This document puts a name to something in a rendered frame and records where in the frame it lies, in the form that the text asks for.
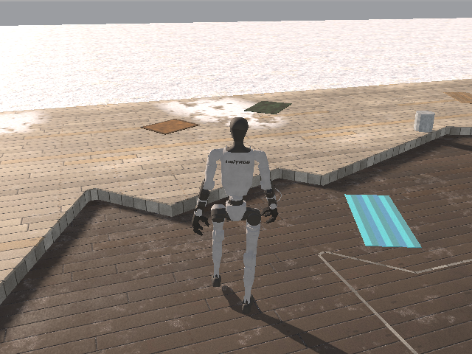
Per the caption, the robot left hand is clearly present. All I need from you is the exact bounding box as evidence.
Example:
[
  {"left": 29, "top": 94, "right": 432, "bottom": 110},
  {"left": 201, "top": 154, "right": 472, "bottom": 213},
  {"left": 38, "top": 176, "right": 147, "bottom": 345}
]
[{"left": 192, "top": 214, "right": 209, "bottom": 236}]

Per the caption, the robot left forearm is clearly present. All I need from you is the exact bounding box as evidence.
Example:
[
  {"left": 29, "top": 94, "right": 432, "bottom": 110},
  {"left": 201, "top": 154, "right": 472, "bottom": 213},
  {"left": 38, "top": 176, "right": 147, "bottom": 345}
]
[{"left": 194, "top": 179, "right": 210, "bottom": 217}]

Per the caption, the robot left upper arm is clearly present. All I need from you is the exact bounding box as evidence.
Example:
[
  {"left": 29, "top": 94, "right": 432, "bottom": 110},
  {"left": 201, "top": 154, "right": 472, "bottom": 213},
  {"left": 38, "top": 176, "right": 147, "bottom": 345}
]
[{"left": 203, "top": 148, "right": 223, "bottom": 190}]

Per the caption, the robot right hand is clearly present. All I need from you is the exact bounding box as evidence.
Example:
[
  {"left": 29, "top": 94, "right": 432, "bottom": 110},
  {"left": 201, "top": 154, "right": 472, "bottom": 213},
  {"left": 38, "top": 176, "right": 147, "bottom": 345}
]
[{"left": 261, "top": 206, "right": 278, "bottom": 223}]

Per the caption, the robot right upper arm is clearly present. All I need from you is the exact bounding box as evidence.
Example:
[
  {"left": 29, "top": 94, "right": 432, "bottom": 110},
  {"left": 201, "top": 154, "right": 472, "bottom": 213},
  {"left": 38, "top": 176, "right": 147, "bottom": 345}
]
[{"left": 253, "top": 149, "right": 272, "bottom": 190}]

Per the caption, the humanoid robot torso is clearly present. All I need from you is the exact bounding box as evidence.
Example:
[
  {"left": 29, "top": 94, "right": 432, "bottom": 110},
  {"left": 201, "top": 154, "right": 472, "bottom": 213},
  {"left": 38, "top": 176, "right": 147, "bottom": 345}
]
[{"left": 220, "top": 146, "right": 254, "bottom": 221}]

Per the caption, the left robot foot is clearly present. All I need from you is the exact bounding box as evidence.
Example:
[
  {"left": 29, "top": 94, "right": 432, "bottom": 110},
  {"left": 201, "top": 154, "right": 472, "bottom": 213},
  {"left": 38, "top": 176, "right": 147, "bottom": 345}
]
[{"left": 211, "top": 275, "right": 221, "bottom": 287}]

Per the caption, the robot right forearm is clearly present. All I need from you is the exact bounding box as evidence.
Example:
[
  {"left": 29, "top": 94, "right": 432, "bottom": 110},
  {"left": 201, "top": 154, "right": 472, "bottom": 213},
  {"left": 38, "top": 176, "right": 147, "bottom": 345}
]
[{"left": 264, "top": 179, "right": 277, "bottom": 209}]

